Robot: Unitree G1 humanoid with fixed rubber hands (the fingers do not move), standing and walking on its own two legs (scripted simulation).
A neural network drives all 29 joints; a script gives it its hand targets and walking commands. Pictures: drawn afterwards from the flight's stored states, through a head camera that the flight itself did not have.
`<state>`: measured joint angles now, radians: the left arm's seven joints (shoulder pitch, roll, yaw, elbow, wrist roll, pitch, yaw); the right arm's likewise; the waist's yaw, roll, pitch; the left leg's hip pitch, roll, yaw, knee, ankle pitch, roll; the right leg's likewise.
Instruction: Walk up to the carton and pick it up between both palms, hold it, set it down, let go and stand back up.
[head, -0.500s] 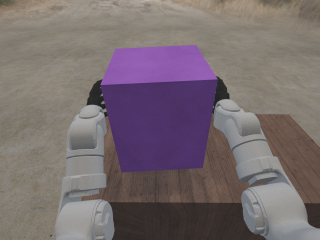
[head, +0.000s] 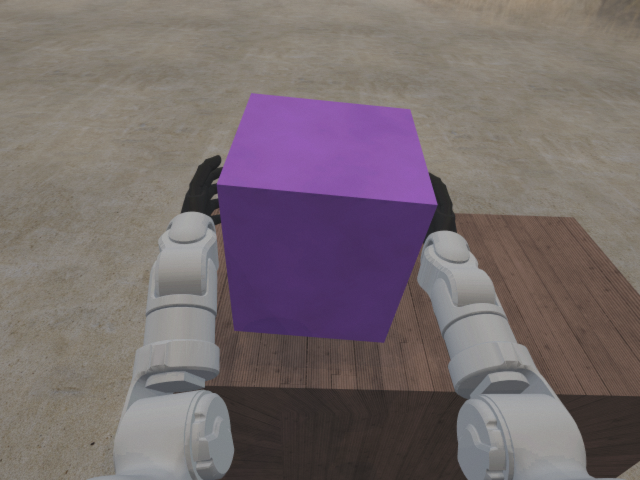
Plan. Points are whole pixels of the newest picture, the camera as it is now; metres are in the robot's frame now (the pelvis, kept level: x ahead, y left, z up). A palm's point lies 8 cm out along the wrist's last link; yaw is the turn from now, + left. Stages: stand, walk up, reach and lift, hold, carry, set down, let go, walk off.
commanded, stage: set down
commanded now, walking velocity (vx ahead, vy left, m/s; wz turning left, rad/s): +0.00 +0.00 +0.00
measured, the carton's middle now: (320, 222) +0.41 +0.00 +0.16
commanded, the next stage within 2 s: none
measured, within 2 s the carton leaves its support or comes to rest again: neither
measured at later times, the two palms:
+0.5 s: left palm (216, 223) +0.41 +0.14 +0.16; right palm (438, 254) +0.36 -0.16 +0.13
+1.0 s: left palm (224, 236) +0.43 +0.13 +0.12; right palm (434, 265) +0.37 -0.16 +0.11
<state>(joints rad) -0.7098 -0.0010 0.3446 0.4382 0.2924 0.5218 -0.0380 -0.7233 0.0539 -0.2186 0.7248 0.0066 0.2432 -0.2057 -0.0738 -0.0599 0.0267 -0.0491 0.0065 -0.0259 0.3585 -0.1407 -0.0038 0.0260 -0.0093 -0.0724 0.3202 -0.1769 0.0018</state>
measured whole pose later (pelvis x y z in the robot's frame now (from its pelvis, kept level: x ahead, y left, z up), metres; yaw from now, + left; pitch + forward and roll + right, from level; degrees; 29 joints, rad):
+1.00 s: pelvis +0.03 +0.02 +0.00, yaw -2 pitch -2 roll -1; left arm -0.66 0.07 0.19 0.70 0.11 0.26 0.01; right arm -0.57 0.08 -0.23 0.68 0.01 0.12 -0.24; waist -0.10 -0.03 -0.03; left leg -0.16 0.00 0.01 0.37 -0.18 0.02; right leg -0.06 -0.02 -0.04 0.26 -0.16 0.03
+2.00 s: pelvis +0.03 +0.03 +0.00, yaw -3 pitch +6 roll -1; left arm -0.84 0.12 0.17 1.17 0.11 0.00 -0.01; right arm -0.60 0.16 -0.43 0.78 -0.18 0.03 -0.23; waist -0.15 -0.01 -0.10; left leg -0.31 -0.01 0.04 0.39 -0.17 0.04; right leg -0.23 -0.03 -0.01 0.29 -0.16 0.05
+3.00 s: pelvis +0.02 +0.03 +0.00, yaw -3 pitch +9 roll -2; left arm -0.94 0.17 0.29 1.42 0.21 -0.24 -0.04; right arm -0.68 0.20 -0.67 0.97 -0.38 -0.22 -0.18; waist -0.16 -0.04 -0.08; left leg -0.41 0.00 0.04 0.42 -0.17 0.04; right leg -0.33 -0.03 -0.01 0.34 -0.16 0.04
